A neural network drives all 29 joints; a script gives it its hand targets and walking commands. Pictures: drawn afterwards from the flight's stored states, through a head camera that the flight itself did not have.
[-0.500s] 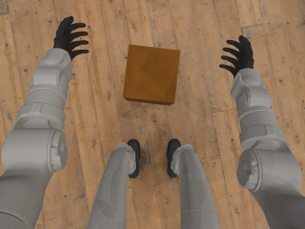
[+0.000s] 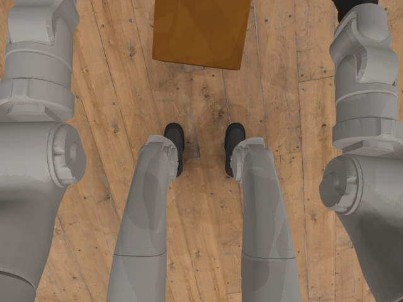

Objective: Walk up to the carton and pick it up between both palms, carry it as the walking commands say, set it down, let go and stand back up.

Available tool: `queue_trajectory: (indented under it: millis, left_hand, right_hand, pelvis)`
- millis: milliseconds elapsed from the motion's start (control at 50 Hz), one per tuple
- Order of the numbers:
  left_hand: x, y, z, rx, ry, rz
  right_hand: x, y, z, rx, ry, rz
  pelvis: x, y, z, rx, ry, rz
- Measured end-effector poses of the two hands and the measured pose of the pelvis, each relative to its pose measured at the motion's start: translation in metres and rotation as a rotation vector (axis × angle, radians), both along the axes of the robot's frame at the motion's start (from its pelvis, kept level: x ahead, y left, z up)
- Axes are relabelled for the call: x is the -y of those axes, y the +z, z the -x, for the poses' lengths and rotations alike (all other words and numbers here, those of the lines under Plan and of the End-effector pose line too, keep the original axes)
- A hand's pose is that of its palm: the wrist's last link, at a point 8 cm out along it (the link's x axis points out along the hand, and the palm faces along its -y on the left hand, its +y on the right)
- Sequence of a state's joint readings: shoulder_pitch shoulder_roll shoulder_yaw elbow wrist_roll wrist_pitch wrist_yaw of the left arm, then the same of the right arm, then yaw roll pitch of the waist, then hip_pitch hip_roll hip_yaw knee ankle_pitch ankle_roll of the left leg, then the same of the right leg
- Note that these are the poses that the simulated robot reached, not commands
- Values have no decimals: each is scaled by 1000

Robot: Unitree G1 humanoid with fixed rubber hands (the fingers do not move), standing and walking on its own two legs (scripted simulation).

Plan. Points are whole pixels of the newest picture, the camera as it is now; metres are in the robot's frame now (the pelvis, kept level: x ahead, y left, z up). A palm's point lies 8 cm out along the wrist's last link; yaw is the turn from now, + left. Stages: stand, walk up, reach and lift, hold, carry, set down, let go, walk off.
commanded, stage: reach and lift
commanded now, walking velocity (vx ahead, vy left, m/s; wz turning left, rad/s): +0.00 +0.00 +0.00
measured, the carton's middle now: (201, 21) +0.55 +0.01 -0.55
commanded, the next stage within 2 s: none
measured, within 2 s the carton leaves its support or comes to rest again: neither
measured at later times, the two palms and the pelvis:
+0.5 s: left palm out of the picture +0.55 +0.21 -0.30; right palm (311, 6) +0.53 -0.19 -0.30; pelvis -0.05 +0.00 -0.17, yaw -1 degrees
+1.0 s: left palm (123, 8) +0.55 +0.20 -0.43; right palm (287, 23) +0.53 -0.20 -0.43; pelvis -0.03 -0.01 -0.26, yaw -1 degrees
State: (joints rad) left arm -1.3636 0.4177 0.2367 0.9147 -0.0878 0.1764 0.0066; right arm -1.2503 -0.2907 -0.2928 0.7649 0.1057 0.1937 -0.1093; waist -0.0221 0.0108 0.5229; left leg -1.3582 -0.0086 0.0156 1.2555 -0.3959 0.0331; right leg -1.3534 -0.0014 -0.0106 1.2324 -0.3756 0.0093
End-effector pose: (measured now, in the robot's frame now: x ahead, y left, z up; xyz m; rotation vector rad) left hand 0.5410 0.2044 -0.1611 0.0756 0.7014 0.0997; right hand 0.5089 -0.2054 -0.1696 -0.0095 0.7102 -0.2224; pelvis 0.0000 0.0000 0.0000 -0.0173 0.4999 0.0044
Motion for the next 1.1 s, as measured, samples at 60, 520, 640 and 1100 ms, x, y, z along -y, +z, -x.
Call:
queue_trajectory:
  millis: [60,520,640,1100]
  left_hand:
    - [-2,-15,1,2,11,1]
    - [-4,-144,-9,-3,38,9]
    - [-2,-174,-11,-3,31,6]
    - [7,-293,-5,-64,20,-4]
  right_hand:
    - [-4,-12,-3,6,0,2]
    - [-11,-135,-26,5,-11,10]
    - [-12,-168,-26,-7,-7,12]
    - [-9,-288,-16,-69,16,-5]
  pelvis:
    - [2,-20,10,0,6,0]
    - [3,-173,44,-27,-4,10]
    - [3,-195,37,-34,-1,16]
    - [6,-272,25,-77,-15,6]
